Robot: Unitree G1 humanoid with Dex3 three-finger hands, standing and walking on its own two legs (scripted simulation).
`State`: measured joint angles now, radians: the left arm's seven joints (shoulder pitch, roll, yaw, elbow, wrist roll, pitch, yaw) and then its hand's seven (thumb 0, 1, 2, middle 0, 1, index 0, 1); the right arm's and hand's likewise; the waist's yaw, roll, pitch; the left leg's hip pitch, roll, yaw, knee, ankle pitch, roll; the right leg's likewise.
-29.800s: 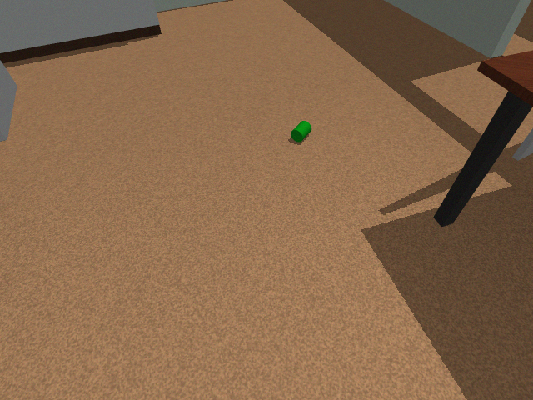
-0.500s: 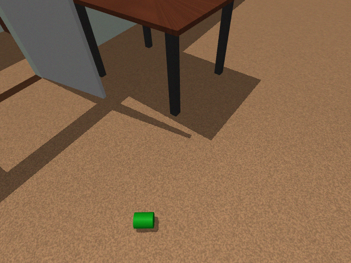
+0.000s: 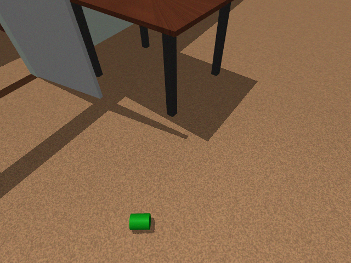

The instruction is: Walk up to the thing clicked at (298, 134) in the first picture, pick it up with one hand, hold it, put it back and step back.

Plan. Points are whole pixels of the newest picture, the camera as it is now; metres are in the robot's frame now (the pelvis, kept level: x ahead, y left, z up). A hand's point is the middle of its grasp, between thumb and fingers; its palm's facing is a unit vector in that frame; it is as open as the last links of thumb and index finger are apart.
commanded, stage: stand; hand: left
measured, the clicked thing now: (140, 221) +0.46 +0.22 -0.74
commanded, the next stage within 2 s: none
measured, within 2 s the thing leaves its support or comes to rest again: neither
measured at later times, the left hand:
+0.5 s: hand out of the picture +0.07 +0.25 -0.15, palm faces -0.03 -0.94 -0.34, open 7.4 cm
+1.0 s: hand out of the picture +0.08 +0.24 -0.15, palm faces -0.03 -0.94 -0.34, open 7.4 cm
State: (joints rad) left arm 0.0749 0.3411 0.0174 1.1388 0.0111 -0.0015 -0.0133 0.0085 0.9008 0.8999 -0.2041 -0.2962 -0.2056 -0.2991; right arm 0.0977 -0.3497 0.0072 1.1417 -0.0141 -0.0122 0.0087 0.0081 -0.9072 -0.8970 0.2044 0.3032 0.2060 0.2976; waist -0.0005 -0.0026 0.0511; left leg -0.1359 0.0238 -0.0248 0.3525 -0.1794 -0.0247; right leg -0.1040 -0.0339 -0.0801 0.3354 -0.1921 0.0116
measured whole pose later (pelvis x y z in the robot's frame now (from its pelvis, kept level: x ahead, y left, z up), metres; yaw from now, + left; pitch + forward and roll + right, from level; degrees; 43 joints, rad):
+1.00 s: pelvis +0.00 -0.01 +0.00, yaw -1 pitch -2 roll +0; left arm 0.11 0.35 0.00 1.14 0.01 0.00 -0.01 0.01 0.90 0.90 -0.20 -0.30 -0.21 -0.30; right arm 0.11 -0.35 0.02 1.14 -0.01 -0.01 0.01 0.01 -0.91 -0.90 0.20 0.30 0.21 0.30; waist 0.00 0.01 0.05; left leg -0.12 0.04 -0.02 0.32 -0.16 -0.04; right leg -0.10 -0.02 -0.07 0.32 -0.19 0.00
